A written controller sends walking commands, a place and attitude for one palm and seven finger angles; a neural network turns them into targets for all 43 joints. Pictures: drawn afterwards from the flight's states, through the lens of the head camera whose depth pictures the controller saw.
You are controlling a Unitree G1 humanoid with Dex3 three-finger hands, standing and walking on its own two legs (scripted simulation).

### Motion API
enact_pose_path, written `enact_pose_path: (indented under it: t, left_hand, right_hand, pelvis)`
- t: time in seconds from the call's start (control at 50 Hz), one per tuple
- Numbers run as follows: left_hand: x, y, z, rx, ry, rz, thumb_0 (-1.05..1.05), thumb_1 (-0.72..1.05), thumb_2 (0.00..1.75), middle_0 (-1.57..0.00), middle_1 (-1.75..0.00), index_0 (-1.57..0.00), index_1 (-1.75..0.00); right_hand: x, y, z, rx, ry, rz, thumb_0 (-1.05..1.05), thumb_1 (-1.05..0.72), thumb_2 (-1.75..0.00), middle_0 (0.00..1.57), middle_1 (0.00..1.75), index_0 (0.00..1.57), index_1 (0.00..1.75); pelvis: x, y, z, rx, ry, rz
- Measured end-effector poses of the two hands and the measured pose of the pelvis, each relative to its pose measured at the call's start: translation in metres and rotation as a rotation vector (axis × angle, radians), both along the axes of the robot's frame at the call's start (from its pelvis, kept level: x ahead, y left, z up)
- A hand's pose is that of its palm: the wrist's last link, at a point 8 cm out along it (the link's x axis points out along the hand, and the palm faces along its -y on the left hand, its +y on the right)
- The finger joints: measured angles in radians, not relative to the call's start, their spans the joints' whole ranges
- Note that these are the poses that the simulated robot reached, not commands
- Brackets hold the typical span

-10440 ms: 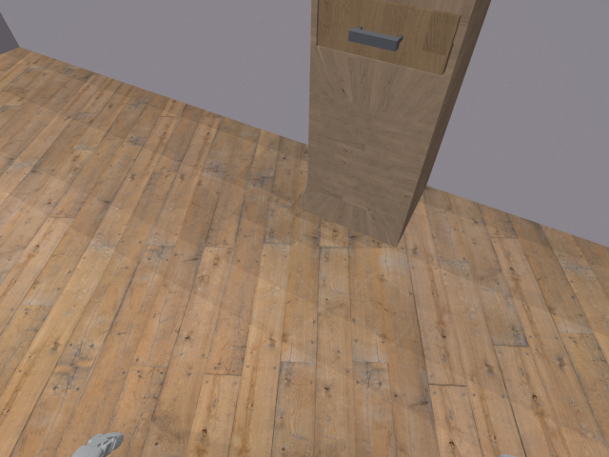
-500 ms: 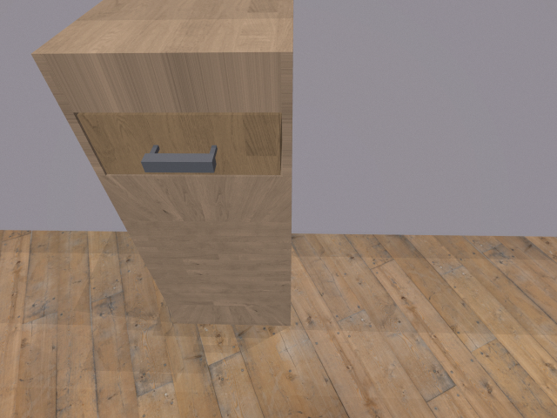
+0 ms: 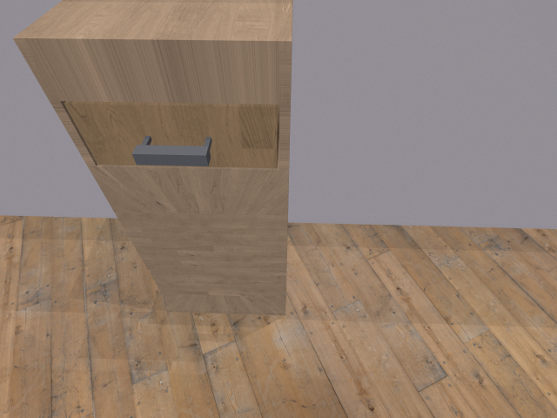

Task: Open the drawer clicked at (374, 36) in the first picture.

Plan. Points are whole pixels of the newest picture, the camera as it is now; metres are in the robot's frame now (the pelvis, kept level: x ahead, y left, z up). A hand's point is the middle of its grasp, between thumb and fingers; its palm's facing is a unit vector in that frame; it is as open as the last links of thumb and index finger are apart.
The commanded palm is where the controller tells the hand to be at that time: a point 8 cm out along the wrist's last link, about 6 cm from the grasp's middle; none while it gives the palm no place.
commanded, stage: look again from close up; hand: left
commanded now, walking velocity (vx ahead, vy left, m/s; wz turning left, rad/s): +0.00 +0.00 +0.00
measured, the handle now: (175, 148) +0.56 +0.23 +0.06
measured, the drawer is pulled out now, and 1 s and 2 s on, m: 0.00 0.00 0.00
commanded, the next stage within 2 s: raise the hand with hooked fingers in 0.30 s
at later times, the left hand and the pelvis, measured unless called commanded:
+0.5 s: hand out of the picture +0.09 +0.20 -0.13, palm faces -0.07 -0.91 -0.41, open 7.3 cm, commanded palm +0.13 +0.22 -0.05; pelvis +0.03 +0.01 +0.00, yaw -1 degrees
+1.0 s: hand (118, 358) +0.20 +0.24 -0.01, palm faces +0.09 -0.10 -0.99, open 9.6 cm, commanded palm +0.18 +0.23 +0.05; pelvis +0.01 +0.00 -0.03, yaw +0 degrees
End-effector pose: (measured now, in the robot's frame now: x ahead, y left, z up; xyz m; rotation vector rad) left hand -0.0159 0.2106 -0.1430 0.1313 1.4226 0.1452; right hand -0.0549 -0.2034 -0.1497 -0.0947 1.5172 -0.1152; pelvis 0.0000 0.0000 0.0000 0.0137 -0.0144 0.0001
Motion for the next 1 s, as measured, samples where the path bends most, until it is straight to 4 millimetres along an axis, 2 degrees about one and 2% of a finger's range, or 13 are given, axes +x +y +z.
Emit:
enact_pose_path:
  t: [0.1,0.28,0.42,0.44,0.48,0.54,0.6,0.64,0.68,0.74,0.82,0.9,1.0]
  left_hand:
    - [0.007,0.001,0.0,0.001,-0.001,0.003,0.02,0.92,0.9,-0.2,-0.3,-0.2,-0.3]
    - [0.023,0.006,0.0,0.011,-0.011,0.008,0.02,0.92,0.9,-0.2,-0.3,-0.2,-0.3]
    - [0.033,0.009,0.0,0.021,-0.021,0.011,0.02,0.93,0.9,-0.2,-0.3,-0.2,-0.3]
    - [0.042,0.012,0.005,0.045,-0.044,-0.047,0.02,0.93,0.9,-0.2,-0.3,-0.2,-0.3]
    - [0.079,0.027,0.032,0.162,-0.234,-0.148,0.04,0.95,0.9,-0.21,-0.3,-0.21,-0.3]
    - [0.143,0.038,0.089,0.38,-0.527,-0.329,0.04,0.92,0.89,-0.21,-0.32,-0.21,-0.32]
    - [0.199,0.031,0.144,0.638,-0.778,-0.579,0.04,0.87,0.87,-0.21,-0.34,-0.21,-0.34]
    - [0.218,0.019,0.17,0.79,-0.902,-0.718,0.03,0.83,0.86,-0.21,-0.37,-0.21,-0.37]
    - [0.221,0.003,0.181,0.87,-0.987,-0.823,0.02,0.79,0.84,-0.21,-0.39,-0.21,-0.39]
    - [0.207,-0.016,0.177,0.9,-1.036,-0.935,0.01,0.71,0.81,-0.21,-0.43,-0.21,-0.43]
    - [0.175,-0.016,0.16,0.97,-0.98,-1.008,0.01,0.61,0.78,-0.22,-0.49,-0.23,-0.49]
    - [0.163,0.007,0.156,1.102,-0.899,-0.998,0.0,0.5,0.74,-0.24,-0.55,-0.25,-0.55]
    - [0.188,0.029,0.184,1.193,-0.925,-0.899,0.0,0.38,0.68,-0.26,-0.62,-0.26,-0.62]
  right_hand:
    - [0.012,0.004,0.0,0.003,-0.013,0.0,0.0,-0.91,-0.9,0.2,0.3,0.2,0.3]
    - [0.051,0.007,-0.002,0.002,-0.075,0.014,0.0,-0.91,-0.9,0.2,0.3,0.2,0.3]
    - [0.073,0.0,-0.002,-0.02,-0.102,0.026,0.01,-0.92,-0.9,0.2,0.3,0.2,0.3]
    - [0.078,-0.004,-0.001,-0.035,-0.128,0.028,0.02,-0.93,-0.9,0.2,0.3,0.2,0.3]
    - [0.096,-0.015,0.005,-0.084,-0.266,0.018,0.03,-0.94,-0.9,0.2,0.3,0.21,0.3]
    - [0.138,-0.03,0.014,-0.127,-0.497,0.026,0.03,-0.94,-0.9,0.2,0.3,0.21,0.3]
    - [0.189,-0.041,0.029,-0.138,-0.688,0.077,0.03,-0.93,-0.9,0.2,0.3,0.2,0.3]
    - [0.223,-0.046,0.044,-0.133,-0.788,0.101,0.02,-0.93,-0.9,0.2,0.3,0.2,0.3]
    - [0.253,-0.047,0.06,-0.12,-0.859,0.126,0.02,-0.92,-0.9,0.2,0.3,0.2,0.3]
    - [0.291,-0.042,0.081,-0.095,-0.921,0.19,0.02,-0.92,-0.9,0.2,0.3,0.2,0.3]
    - [0.325,-0.026,0.092,-0.069,-0.944,0.301,0.01,-0.92,-0.9,0.2,0.3,0.2,0.3]
    - [0.339,-0.004,0.083,-0.03,-0.924,0.373,0.01,-0.91,-0.9,0.2,0.3,0.2,0.3]
    - [0.324,0.021,0.062,0.034,-0.864,0.367,0.01,-0.91,-0.9,0.2,0.3,0.2,0.3]
  pelvis:
    - [0.007,0.001,0.0,-0.002,0.003,0.001]
    - [0.02,0.002,0.0,-0.005,0.006,0.0]
    - [0.029,0.004,0.0,-0.011,0.01,-0.001]
    - [0.029,0.005,-0.001,-0.012,0.009,-0.011]
    - [0.03,0.007,-0.003,-0.003,0.013,-0.022]
    - [0.028,0.011,-0.005,0.004,0.032,-0.01]
    - [0.023,0.012,-0.01,0.01,0.073,-0.017]
    - [0.02,0.013,-0.013,0.016,0.096,-0.04]
    - [0.018,0.011,-0.017,0.023,0.114,-0.063]
    - [0.015,0.008,-0.021,0.034,0.129,-0.079]
    - [0.012,0.001,-0.027,0.038,0.146,-0.067]
    - [0.009,-0.004,-0.033,0.03,0.152,-0.035]
    - [0.007,-0.005,-0.033,0.009,0.119,0.004]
